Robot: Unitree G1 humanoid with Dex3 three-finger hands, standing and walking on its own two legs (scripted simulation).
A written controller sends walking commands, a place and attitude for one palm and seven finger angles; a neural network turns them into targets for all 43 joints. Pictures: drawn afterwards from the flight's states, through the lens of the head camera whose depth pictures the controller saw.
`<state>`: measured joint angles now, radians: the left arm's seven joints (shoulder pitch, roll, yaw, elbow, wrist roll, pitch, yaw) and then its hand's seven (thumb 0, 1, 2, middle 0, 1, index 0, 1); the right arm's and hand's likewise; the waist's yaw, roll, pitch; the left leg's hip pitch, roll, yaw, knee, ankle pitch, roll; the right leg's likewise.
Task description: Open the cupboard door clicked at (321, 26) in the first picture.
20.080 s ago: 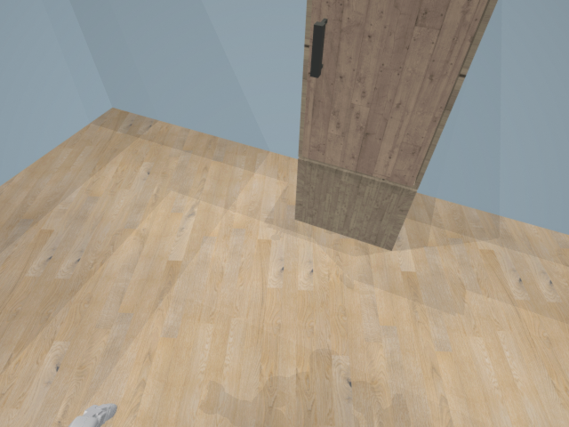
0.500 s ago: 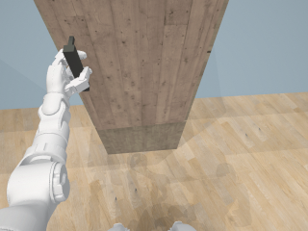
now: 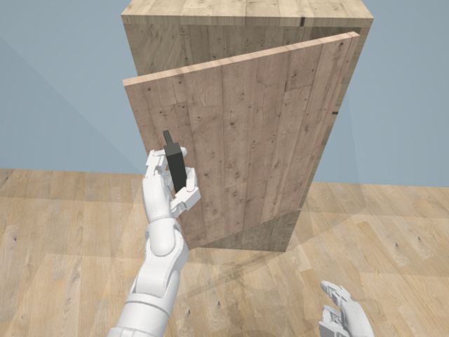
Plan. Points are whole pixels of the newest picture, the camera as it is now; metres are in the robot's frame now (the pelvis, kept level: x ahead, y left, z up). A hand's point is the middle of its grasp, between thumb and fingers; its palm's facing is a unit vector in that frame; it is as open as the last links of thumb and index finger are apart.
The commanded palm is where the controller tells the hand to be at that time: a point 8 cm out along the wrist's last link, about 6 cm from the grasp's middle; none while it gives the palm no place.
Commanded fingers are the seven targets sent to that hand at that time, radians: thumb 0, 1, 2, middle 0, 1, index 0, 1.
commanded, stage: pull the door open along its arc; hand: left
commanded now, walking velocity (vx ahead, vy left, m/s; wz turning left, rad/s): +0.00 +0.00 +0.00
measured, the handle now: (175, 167) +0.40 +0.12 +0.09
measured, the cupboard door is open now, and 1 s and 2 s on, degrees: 25 38 41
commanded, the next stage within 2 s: open thumb and fingers to let go in 0.42 s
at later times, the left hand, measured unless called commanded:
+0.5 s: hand (228, 232) +0.27 +0.01 +0.09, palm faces +0.22 -0.97 -0.05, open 6.5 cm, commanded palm +0.23 +0.06 +0.09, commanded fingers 0.00 0.90 0.90 -0.40 -1.35 -0.40 -1.35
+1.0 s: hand (206, 227) +0.27 +0.05 +0.09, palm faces +0.36 -0.93 -0.02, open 11.9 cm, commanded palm +0.23 +0.08 +0.09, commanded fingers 0.00 -0.50 0.30 -0.28 -1.05 -0.28 -1.05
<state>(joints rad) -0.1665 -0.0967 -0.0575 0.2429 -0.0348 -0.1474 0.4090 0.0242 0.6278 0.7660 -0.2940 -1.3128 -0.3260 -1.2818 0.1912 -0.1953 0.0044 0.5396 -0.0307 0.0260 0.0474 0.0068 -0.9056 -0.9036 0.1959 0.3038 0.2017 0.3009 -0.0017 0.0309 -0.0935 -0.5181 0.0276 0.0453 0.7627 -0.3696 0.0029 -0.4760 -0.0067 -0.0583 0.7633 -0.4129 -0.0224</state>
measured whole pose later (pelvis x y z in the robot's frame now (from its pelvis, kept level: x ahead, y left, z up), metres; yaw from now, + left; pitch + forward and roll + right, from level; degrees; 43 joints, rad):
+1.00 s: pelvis +0.01 -0.04 +0.00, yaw +3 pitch +3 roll +1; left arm 0.19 -0.07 -0.26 -0.08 0.05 -0.06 0.50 0.01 -0.18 0.43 -0.32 -1.23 -0.32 -1.23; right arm 0.18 -0.20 0.01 0.55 -0.05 0.07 0.00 0.01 -0.90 -0.90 0.20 0.30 0.20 0.30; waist 0.01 0.05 -0.06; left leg -0.41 0.02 -0.04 0.72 -0.36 -0.04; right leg -0.36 0.00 -0.12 0.75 -0.44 -0.07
